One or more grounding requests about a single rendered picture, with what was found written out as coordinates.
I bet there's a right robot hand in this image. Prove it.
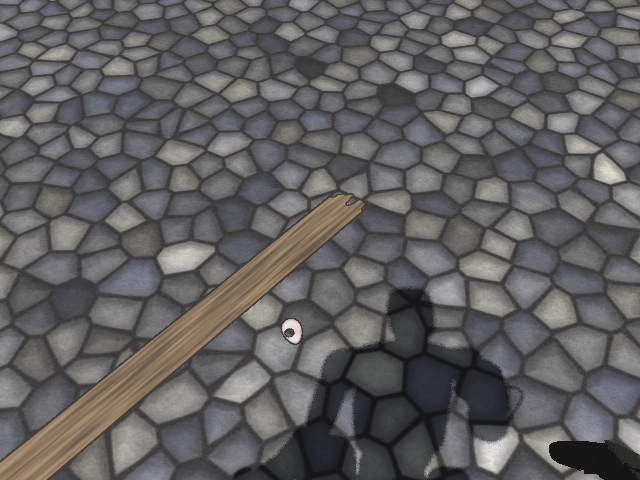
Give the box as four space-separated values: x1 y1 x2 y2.
549 440 640 480

